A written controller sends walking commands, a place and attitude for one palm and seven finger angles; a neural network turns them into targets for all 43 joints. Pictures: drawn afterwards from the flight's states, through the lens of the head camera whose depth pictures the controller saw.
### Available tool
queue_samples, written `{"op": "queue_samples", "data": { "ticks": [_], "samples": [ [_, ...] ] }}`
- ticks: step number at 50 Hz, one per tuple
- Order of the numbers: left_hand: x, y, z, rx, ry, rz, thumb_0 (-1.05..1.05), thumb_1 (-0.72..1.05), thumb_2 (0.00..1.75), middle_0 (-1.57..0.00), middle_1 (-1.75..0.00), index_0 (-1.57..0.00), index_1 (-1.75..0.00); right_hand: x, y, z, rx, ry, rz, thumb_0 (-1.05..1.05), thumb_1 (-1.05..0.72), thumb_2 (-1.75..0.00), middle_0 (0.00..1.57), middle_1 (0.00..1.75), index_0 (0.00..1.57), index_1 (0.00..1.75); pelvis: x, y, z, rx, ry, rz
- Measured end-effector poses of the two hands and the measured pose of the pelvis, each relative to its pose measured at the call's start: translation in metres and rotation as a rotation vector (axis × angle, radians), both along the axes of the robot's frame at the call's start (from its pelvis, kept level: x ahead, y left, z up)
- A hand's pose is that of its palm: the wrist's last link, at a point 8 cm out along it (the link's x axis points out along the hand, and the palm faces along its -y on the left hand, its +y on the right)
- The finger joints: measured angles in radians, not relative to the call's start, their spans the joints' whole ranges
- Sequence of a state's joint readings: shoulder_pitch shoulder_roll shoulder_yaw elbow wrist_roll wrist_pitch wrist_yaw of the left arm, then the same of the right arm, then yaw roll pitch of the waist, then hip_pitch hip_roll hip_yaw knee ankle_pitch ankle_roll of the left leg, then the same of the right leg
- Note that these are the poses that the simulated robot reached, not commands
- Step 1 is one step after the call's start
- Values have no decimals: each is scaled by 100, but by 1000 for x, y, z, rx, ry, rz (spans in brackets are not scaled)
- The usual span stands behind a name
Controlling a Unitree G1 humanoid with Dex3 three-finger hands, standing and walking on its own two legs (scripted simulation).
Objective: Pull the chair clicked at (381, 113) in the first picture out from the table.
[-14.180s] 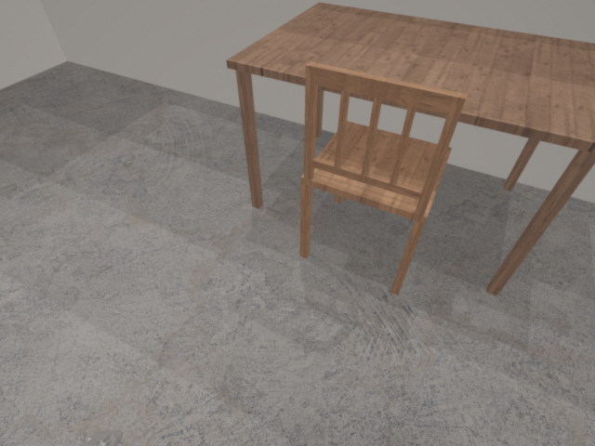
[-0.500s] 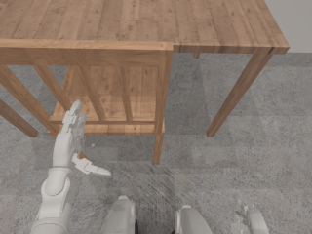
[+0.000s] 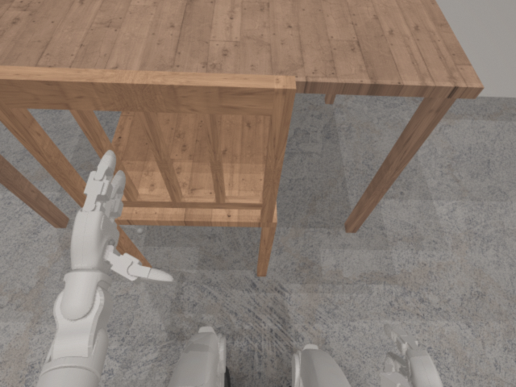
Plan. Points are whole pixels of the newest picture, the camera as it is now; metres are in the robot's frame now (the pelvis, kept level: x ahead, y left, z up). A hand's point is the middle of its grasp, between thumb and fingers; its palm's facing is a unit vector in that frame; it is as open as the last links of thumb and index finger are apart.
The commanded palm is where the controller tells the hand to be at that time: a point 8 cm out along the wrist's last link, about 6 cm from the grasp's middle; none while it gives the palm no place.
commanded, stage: aim the fingers beside a spindle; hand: left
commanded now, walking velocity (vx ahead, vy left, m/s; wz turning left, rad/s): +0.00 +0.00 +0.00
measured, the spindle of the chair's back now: (164, 161) +0.48 +0.19 +0.00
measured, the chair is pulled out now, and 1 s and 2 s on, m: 0.00 0.00 0.00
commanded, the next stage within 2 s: push the fingers through the gap in 1.30 s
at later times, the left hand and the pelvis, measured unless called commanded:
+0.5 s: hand (157, 249) +0.32 +0.17 +0.00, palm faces -0.03 -1.00 +0.03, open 16.9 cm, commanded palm +0.31 +0.22 +0.03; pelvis +0.00 +0.01 +0.00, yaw +0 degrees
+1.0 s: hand (154, 232) +0.33 +0.17 +0.04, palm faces +0.03 -1.00 -0.05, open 16.9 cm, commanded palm +0.31 +0.22 +0.02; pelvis +0.01 +0.00 +0.00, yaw +0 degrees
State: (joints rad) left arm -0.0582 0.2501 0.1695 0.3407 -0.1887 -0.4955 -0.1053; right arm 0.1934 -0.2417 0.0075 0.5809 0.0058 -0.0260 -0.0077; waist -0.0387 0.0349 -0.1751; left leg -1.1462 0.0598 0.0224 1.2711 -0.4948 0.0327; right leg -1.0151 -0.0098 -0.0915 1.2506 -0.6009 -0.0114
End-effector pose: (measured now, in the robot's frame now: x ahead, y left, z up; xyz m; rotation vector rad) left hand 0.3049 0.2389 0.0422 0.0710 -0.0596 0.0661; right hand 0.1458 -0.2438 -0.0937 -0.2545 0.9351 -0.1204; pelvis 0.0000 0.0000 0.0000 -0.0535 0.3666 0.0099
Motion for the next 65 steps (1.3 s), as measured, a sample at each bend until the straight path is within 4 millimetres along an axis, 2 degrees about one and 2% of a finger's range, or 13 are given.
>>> {"op": "queue_samples", "data": {
  "ticks": [8,12,16,20,25,32,37,41,46,50,54,58,65],
  "samples": [
    [-7,-22,-44,-101,181,-101,-1,-50,30,-5,-8,-6,-8,-3,-2,-1,-18,8,-16,1,-90,-90,21,30,20,30,1,3,-2,-7,12,3],
    [-5,-27,-22,-65,60,-89,-2,-50,30,-6,-8,-6,-8,-3,-3,1,-38,5,-19,1,-90,-90,21,30,20,30,2,3,-1,-5,9,-3],
    [7,-5,-1,-5,-28,-18,-2,-50,30,-6,-8,-7,-8,-3,-2,0,-25,14,-11,1,-90,-90,21,30,20,30,2,2,-1,-4,8,-2],
    [11,10,-17,-30,88,-7,-1,-50,30,-6,-8,-7,-8,-3,0,-3,-2,24,-12,1,-90,-90,21,30,20,30,2,2,-1,-6,11,2],
    [-5,-15,-44,-100,205,-96,-1,-50,30,-5,-8,-6,-8,-2,0,0,-14,15,-23,1,-90,-90,21,30,20,30,4,6,0,-9,14,3],
    [0,-20,-4,-30,-22,-54,-2,-50,30,-6,-8,-7,-8,2,2,2,-30,6,-2,1,-90,-90,21,30,20,30,4,5,0,-4,8,0],
    [17,4,-21,-20,77,-7,-1,-50,30,-6,-8,-7,-8,3,3,-4,-7,18,2,1,-90,-90,21,30,20,30,1,3,-4,-7,16,4],
    [6,-8,-42,-81,193,-67,-1,-50,30,-5,-8,-6,-8,1,2,-3,-3,17,-16,1,-90,-90,21,30,20,30,3,4,-2,-10,18,3],
    [-7,-31,-17,-78,83,-102,-2,-50,30,-5,-8,-6,-8,1,2,3,-19,10,-19,1,-90,-90,21,30,20,30,6,5,3,-5,8,-3],
    [1,-19,0,-17,-10,-40,-1,-50,30,-6,-8,-7,-8,2,2,2,-13,14,-4,1,-90,-90,21,30,20,30,5,3,2,-1,5,0],
    [11,-4,-21,-18,82,-6,-1,-50,30,-6,-8,-7,-8,2,0,-4,-1,22,3,1,-90,-90,21,30,20,30,3,0,-2,-2,11,5],
    [6,-14,-41,-68,179,-57,-1,-50,30,-5,-8,-6,-8,1,-3,-4,-7,22,-13,1,-90,-90,21,30,20,30,2,0,-3,-5,16,5],
    [-3,-33,0,-36,10,-81,-2,-50,30,-6,-8,-7,-8,1,-4,1,-12,12,-17,1,-90,-90,21,30,20,30,6,-1,4,3,5,-3]
  ]
}}
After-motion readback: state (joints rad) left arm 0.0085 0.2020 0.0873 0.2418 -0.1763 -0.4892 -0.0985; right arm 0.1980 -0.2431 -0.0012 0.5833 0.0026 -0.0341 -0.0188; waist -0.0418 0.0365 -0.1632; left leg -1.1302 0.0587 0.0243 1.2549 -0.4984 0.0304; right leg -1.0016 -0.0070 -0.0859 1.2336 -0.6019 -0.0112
